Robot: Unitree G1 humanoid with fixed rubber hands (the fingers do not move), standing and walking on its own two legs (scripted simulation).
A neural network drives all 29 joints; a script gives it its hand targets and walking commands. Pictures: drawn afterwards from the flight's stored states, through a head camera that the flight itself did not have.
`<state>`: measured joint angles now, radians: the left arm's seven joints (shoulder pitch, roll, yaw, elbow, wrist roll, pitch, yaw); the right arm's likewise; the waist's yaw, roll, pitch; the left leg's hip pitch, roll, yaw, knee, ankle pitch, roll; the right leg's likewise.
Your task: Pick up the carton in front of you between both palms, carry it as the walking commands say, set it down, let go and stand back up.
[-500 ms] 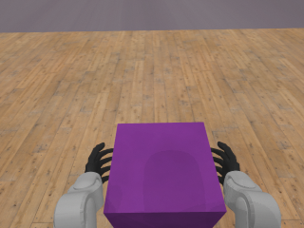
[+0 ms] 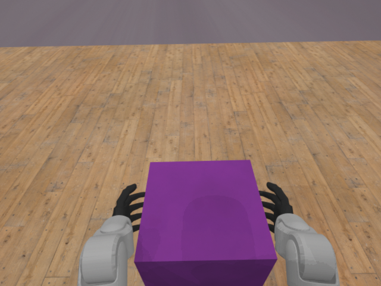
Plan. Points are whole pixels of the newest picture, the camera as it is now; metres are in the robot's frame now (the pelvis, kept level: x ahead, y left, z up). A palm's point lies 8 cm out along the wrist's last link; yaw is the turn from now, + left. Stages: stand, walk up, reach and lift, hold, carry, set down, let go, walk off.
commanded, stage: carry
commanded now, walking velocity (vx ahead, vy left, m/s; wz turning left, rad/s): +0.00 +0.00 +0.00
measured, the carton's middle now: (201, 235) +0.26 +0.00 +0.00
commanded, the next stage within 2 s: hold in 0.90 s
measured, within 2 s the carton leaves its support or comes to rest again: neither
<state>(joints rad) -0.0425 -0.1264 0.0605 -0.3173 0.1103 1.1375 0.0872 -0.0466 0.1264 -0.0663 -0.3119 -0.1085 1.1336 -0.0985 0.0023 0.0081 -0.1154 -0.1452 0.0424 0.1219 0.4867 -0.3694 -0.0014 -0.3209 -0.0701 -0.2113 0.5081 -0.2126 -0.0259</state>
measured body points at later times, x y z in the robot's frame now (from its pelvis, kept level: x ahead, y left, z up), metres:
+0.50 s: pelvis -0.02 +0.00 +0.00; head -0.03 -0.01 +0.45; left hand +0.28 +0.15 +0.02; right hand +0.28 -0.15 +0.02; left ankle -0.07 +0.11 -0.73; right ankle +0.04 -0.10 -0.73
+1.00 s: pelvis -0.03 +0.00 +0.01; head -0.03 -0.01 +0.46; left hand +0.27 +0.15 +0.03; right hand +0.27 -0.15 +0.03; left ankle -0.07 +0.11 -0.73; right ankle +0.03 -0.11 -0.73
